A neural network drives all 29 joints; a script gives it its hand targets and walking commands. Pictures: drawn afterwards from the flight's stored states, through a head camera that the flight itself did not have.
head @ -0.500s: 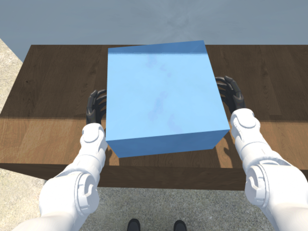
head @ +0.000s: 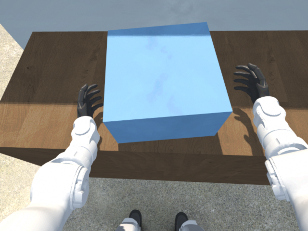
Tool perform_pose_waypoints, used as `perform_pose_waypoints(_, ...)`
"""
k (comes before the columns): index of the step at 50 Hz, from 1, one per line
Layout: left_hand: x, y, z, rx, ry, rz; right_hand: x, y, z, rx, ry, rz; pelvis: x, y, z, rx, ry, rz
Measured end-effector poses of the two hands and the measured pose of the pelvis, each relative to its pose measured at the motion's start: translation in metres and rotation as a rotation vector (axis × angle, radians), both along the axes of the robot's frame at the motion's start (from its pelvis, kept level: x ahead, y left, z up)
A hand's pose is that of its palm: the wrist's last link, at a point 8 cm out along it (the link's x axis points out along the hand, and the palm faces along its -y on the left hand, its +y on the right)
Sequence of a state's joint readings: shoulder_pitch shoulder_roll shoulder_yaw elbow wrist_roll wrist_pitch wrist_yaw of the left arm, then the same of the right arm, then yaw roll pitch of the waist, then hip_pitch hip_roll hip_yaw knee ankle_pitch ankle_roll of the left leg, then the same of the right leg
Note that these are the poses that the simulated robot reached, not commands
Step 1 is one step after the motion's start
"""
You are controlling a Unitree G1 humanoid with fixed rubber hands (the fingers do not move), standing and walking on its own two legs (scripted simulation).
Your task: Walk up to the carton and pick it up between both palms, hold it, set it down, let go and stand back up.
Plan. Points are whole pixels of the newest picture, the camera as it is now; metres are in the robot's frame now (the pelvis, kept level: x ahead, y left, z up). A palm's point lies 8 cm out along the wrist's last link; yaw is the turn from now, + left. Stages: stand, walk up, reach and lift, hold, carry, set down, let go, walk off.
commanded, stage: set down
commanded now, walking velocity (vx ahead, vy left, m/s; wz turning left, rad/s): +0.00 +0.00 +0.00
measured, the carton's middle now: (161, 83) +0.52 +0.01 -0.01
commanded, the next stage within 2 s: none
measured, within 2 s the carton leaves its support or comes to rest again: neither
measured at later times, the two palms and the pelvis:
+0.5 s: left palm (75, 128) +0.37 +0.23 +0.01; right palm (264, 114) +0.41 -0.25 +0.01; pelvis -0.01 +0.00 +0.00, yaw +0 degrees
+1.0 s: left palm (58, 150) +0.30 +0.24 +0.03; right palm (285, 139) +0.33 -0.27 +0.04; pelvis +0.00 +0.01 +0.02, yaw +0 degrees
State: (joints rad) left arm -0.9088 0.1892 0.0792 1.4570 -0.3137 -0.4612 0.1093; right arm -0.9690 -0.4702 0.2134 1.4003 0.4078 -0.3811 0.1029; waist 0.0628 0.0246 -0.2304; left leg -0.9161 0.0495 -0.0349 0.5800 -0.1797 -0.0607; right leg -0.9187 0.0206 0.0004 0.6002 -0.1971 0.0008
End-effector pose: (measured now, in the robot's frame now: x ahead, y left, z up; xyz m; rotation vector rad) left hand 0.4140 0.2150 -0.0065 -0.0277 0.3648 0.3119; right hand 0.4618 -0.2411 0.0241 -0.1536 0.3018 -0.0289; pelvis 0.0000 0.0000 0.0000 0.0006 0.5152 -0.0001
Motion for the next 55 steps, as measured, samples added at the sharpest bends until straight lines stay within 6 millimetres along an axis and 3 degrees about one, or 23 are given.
perform_pose_waypoints(11,-0.024,0.005,0.005,0.004,-0.043,0.001,-0.017,-0.004,0.003,0.013,0.003,0.022,-0.011,-0.006,-0.003,0.009,-0.030,-0.001)
perform_pose_waypoints(24,-0.046,0.014,0.011,-0.004,-0.077,-0.017,-0.051,-0.005,-0.011,0.003,0.036,0.030,-0.013,-0.004,-0.001,0.005,-0.066,-0.001)
perform_pose_waypoints(41,-0.094,0.032,0.038,0.001,-0.102,-0.035,-0.101,-0.021,0.026,-0.018,0.019,0.011,-0.009,0.010,0.013,-0.015,-0.262,0.002)
perform_pose_waypoints(55,-0.127,0.027,0.037,0.035,-0.071,-0.046,-0.142,-0.028,0.002,0.046,0.077,0.006,0.005,0.006,0.021,-0.009,-0.363,0.004)
